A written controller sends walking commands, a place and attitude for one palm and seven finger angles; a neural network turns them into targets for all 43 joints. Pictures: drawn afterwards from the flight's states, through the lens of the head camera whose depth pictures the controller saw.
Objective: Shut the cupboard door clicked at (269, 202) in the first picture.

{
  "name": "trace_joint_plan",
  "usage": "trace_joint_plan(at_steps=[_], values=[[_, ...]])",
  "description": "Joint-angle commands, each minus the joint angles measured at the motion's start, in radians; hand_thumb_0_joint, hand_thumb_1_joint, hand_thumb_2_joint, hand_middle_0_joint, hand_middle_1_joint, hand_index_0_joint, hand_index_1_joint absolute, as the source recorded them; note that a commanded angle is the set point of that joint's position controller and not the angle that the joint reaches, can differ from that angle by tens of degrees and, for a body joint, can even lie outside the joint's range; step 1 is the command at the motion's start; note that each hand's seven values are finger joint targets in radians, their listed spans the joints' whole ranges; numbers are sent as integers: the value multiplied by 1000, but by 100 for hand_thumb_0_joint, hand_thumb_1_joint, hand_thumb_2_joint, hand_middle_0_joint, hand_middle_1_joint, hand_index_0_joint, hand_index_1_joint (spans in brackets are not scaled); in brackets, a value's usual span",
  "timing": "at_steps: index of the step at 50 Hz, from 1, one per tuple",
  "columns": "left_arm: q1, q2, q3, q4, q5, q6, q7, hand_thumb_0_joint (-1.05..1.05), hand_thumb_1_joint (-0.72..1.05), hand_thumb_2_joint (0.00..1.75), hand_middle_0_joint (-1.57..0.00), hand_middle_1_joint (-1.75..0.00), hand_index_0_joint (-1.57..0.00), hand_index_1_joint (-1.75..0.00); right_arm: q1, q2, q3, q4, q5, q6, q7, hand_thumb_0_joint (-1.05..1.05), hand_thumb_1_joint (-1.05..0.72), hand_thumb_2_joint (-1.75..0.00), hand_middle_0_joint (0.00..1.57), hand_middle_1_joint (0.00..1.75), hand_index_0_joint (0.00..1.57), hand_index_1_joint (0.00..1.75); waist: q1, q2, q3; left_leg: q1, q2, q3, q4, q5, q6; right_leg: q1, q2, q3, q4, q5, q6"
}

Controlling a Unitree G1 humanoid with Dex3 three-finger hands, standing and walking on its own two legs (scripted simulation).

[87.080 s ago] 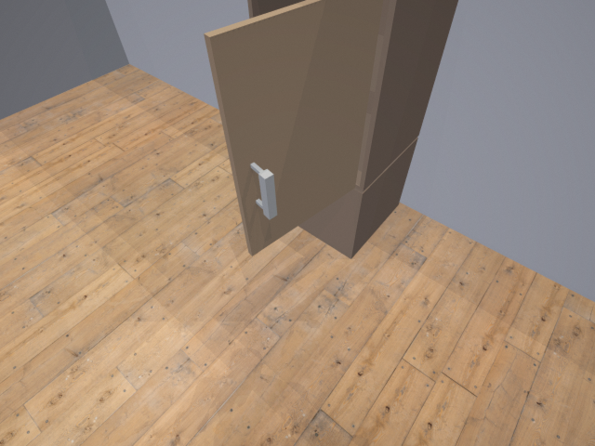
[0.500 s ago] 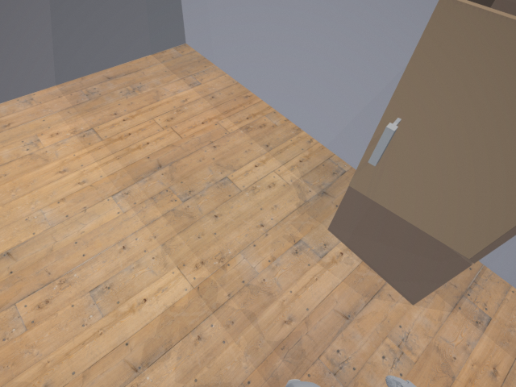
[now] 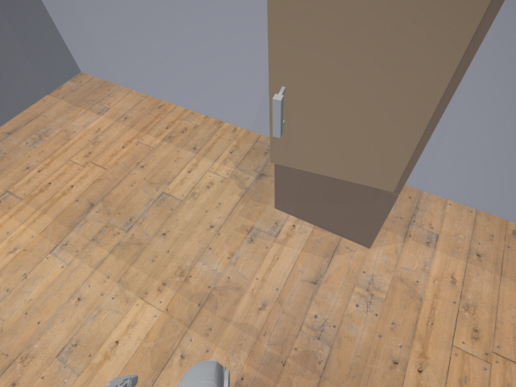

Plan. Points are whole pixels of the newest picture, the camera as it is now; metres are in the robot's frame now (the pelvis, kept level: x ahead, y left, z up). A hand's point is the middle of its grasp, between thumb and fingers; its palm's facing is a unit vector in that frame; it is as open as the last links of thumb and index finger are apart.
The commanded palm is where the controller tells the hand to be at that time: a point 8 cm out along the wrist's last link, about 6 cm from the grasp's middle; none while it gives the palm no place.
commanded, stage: turn to face it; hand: left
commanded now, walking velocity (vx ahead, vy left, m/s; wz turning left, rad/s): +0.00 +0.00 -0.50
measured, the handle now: (280, 112) +0.79 -0.01 -0.10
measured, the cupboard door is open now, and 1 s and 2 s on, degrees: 9 9 9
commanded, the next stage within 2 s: take the last steps up to it in 0.44 s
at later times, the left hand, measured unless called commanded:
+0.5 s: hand (157, 382) +0.14 +0.20 -0.16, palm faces -0.21 -0.94 -0.25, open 7.3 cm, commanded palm none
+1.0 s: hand out of the picture +0.11 +0.16 -0.19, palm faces -0.22 -0.97 -0.14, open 7.3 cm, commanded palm none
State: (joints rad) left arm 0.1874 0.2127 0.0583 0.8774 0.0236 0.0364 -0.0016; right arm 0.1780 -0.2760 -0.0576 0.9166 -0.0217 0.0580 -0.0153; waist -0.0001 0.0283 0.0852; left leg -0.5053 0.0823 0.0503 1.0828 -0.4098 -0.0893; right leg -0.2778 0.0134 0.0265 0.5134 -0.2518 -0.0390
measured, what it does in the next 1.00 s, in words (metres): steps on the spot, turning right: left foot, then right foot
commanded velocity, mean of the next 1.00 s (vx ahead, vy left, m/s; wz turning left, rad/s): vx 0.14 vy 0.01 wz -0.19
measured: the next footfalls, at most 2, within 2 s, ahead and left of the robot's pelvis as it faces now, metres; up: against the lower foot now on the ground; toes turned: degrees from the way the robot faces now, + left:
left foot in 0.22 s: +0.07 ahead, +0.14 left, +0.00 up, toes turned -5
right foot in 0.54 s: +0.01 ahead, -0.11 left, +0.00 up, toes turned -17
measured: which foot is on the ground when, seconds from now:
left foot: up 0.00-0.20, down 0.22-0.54, up 0.56-0.94, down 0.96-1.00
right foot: down 0.00-0.22, up 0.24-0.52, down 0.54-0.96, up 0.98-1.00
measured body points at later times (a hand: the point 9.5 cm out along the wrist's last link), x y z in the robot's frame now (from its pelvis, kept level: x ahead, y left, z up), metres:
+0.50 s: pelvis +0.01 +0.01 +0.00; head +0.05 +0.00 +0.44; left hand +0.15 +0.25 -0.14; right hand +0.00 -0.24 -0.15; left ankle +0.03 +0.15 -0.74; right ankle -0.03 -0.10 -0.71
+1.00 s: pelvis +0.08 -0.01 -0.01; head +0.09 +0.01 +0.44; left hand +0.12 +0.22 -0.18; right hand +0.06 -0.26 -0.14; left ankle +0.13 +0.08 -0.74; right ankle -0.02 -0.09 -0.73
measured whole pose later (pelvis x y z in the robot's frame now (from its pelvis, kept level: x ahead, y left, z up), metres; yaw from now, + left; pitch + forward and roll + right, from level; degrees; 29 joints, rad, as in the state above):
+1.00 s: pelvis +0.08 -0.01 -0.01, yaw -18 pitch +0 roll -1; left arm 0.36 0.18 0.06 1.08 0.02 -0.01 -0.01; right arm 0.26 -0.18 -0.03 1.01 -0.04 -0.04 0.01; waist 0.02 -0.05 0.00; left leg -0.29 0.04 0.10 0.56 -0.25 0.02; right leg -0.16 0.02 -0.01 0.63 -0.43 -0.04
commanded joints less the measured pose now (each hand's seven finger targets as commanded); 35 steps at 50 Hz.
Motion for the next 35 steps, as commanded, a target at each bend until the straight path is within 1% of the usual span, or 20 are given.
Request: trace_joint_plan(at_steps=[1, 6, 8, 9, 10, 11, 12, 13, 14, 17, 22, 24, 25, 26, 27, 28, 29, 30, 33, 35], values=[[22, 219, 54, -57, 2, -18, 11, 0, 90, 90, -20, -30, -20, -30, -26, -53, -13, -95, 6, -24, 0, 0, -90, -90, 20, 30, 20, 30, 19, -140, -140, -8, -18, -23, -105, 29, -6, 123, -226, 261, -176, 282, -150], [12, 225, 61, -49, 8, -11, 11, 0, 90, 90, -20, -30, -20, -30, -9, -45, -9, -100, 16, -40, -7, 0, -90, -90, 20, 30, 20, 30, 15, -190, -137, 111, -47, -28, -369, -4, 13, 88, -226, 348, -142, 294, -154], [-14, 215, 59, -53, -2, -5, 10, 0, 90, 90, -20, -30, -20, -30, 59, -46, -6, -73, 18, -48, -14, 0, -90, -90, 20, 30, 20, 30, -18, -176, -150, 271, -68, -18, -563, 137, 22, 4, -180, 343, -90, 275, -101], [-31, 191, 53, -56, -8, -2, 8, 0, 90, 90, -20, -30, -20, -30, 105, -65, -9, -57, 17, -57, -19, 0, -90, -90, 20, 30, 20, 30, -40, -128, -165, 394, -37, -26, -679, 208, 32, -70, -135, 297, -43, 213, -55], [-3, 135, 41, -69, -17, 4, 3, 0, 90, 90, -20, -30, -20, -30, 114, -141, -19, -58, 6, -67, -23, 0, -90, -90, 20, 30, 20, 30, -36, 89, -169, 480, 139, -218, -784, 190, 86, -211, -16, 207, 87, -4, -2], [8, 108, 33, -81, -17, 1, -4, 0, 90, 90, -20, -30, -20, -30, 121, -212, -33, -76, 0, -64, -24, 0, -90, -90, 20, 30, 20, 30, -35, 305, -153, 453, 342, -425, -832, 291, 189, -281, 59, 53, 315, -315, 47], [-20, 139, 40, -85, -8, 6, -5, 0, 90, 90, -20, -30, -20, -30, 111, -208, -27, -85, -12, -57, -27, 0, -90, -90, 20, 30, 20, 30, -41, 213, -118, 354, 389, -418, -828, 332, 261, -253, 20, 56, 478, -350, 51], [-5, 138, 46, -82, -1, 8, -12, 0, 90, 90, -20, -30, -20, -30, 62, -174, -17, -98, -16, -59, -29, 0, -90, -90, 20, 30, 20, 30, -9, 135, -94, 300, 348, -347, -826, 359, 271, -241, 5, 48, 562, -297, 59], [1, 129, 52, -57, 6, 12, -16, 0, 90, 90, -20, -30, -20, -30, 36, -150, -12, -94, -19, -65, -32, 0, -90, -90, 20, 30, 20, 30, 6, 172, -100, 321, 285, -281, -800, 468, 247, -262, 5, 38, 613, -259, 66], [-4, 102, 38, -48, -2, 18, -23, 0, 90, 90, -20, -30, -20, -30, 32, -121, -4, -86, -17, -63, -35, 0, -90, -90, 20, 30, 20, 30, 7, 175, -102, 371, 216, -104, -724, 669, 223, -239, -11, -12, 546, -229, 77], [-37, 66, 19, -52, -5, 10, -23, 0, 90, 90, -20, -30, -20, -30, 99, -146, -21, -39, -14, -53, -25, 0, -90, -90, 20, 30, 20, 30, -29, 185, -130, 399, 224, -67, -672, 656, 219, -96, 3, -94, 251, -188, 63], [4, 72, 19, -34, -5, 4, -21, 0, 90, 90, -20, -30, -20, -30, 89, -152, -26, -31, -8, -49, -21, 0, -90, -90, 20, 30, 20, 30, -8, 174, -142, 363, 217, -43, -627, 604, 195, 9, 9, -109, 101, -69, 54], [51, 87, 26, -17, -4, 0, -20, 0, 90, 90, -20, -30, -20, -30, 72, -149, -29, -31, -2, -47, -19, 0, -90, -90, 20, 30, 20, 30, 18, 142, -147, 303, 197, -22, -577, 522, 162, 108, 3, -101, -22, 55, 46], [100, 145, 35, -2, 2, -9, -14, 0, 90, 90, -20, -30, -20, -30, 69, -120, -29, -36, 8, -46, -13, 0, -90, -90, 20, 30, 20, 30, 36, 24, -167, 218, 141, 23, -473, 361, 105, 220, -83, 13, -133, 202, 20], [138, 247, 55, 13, 14, -22, 1, 0, 90, 90, -20, -30, -20, -30, 43, -36, -13, -66, 14, -46, -10, 0, -90, -90, 20, 30, 20, 30, 55, -296, -150, -2, -12, 125, -277, -69, 39, 311, -327, 325, -196, 459, -67], [167, 269, 50, 27, 1, -25, 5, 0, 90, 90, -20, -30, -20, -30, 11, -48, -2, -74, 11, -32, -16, 0, -90, -90, 20, 30, 20, 30, 81, -300, -159, -14, -27, 9, -105, -243, 40, 239, -411, 377, -217, 472, -172], [135, 246, 47, 17, 1, -24, 6, 0, 90, 90, -20, -30, -20, -30, 24, -39, -4, -62, 7, -27, -12, 0, -90, -90, 20, 30, 20, 30, 60, -238, -116, -58, -20, -42, -4, -176, 47, 198, -375, 336, -255, 229, -191], [89, 202, 50, 15, 4, -28, 13, 0, 90, 90, -20, -30, -20, -30, 31, -43, -7, -47, -1, -32, -11, 0, -90, -90, 20, 30, 20, 30, 39, -298, -88, -133, -10, -57, 39, -125, 47, 213, -329, 358, -277, 116, -184], [64, 133, 26, 22, -6, -49, 14, 0, 90, 90, -20, -30, -20, -30, 45, -38, -5, -3, -10, -45, 12, 0, -90, -90, 20, 30, 20, 30, 12, -189, -89, -79, 10, -35, 4, 39, 36, 193, -240, 198, -268, 106, -143], [85, 131, 23, 39, -4, -64, 12, 0, 90, 90, -20, -30, -20, -30, 50, -16, -1, 8, -10, -51, 21, 0, -90, -90, 20, 30, 20, 30, 13, -151, -87, -43, 1, -10, -89, 66, 31, 191, -233, 177, -287, 80, -146]])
